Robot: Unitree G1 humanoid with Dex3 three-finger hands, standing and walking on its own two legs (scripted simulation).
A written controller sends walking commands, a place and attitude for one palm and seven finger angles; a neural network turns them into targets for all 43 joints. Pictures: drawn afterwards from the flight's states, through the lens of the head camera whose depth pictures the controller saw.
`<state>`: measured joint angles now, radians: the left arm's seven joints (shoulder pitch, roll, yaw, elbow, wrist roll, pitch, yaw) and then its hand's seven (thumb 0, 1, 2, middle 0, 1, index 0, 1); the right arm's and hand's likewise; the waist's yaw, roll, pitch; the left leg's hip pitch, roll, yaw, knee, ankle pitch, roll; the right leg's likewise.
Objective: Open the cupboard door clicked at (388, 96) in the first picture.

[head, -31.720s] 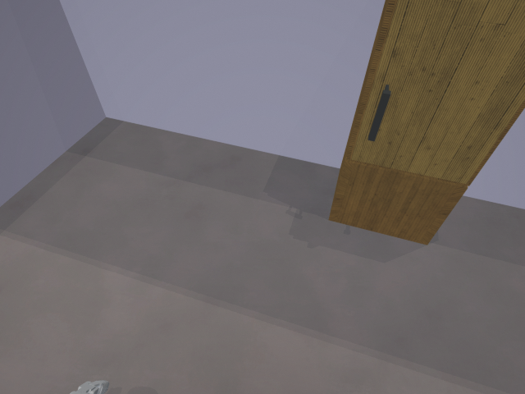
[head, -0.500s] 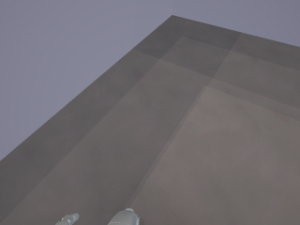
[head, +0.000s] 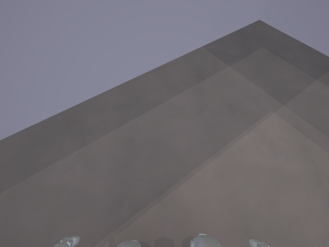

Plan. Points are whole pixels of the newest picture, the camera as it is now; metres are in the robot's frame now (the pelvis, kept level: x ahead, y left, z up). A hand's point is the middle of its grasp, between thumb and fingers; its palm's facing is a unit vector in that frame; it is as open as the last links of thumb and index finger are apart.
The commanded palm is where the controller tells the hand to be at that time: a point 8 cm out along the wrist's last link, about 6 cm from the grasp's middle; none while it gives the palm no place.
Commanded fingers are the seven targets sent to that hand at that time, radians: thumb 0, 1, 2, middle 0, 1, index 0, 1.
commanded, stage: turn to face it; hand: left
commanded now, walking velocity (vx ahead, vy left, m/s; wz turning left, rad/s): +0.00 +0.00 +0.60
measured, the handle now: out of the picture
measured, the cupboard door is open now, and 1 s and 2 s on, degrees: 42 42 42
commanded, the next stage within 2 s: none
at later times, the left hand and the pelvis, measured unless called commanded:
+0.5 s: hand out of the picture +0.00 +0.20 -0.18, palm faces +0.32 -0.92 -0.22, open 7.3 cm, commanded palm none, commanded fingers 0.00 0.90 0.90 -0.20 -0.30 -0.20 -0.30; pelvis -0.01 -0.02 -0.01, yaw +19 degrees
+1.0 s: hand out of the picture -0.04 +0.11 -0.15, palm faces +0.58 -0.78 -0.24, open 7.3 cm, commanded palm none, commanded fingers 0.00 0.90 0.90 -0.20 -0.30 -0.20 -0.30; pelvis +0.01 -0.08 +0.01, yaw +37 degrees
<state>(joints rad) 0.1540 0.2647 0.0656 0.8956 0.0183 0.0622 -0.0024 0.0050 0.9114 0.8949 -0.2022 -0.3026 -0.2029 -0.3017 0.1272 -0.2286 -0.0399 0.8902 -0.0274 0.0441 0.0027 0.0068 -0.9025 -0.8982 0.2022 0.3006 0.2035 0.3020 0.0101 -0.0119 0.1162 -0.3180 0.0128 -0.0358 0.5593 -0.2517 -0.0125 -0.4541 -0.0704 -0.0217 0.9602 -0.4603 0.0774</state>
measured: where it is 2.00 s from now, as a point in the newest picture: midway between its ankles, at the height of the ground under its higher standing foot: outside the picture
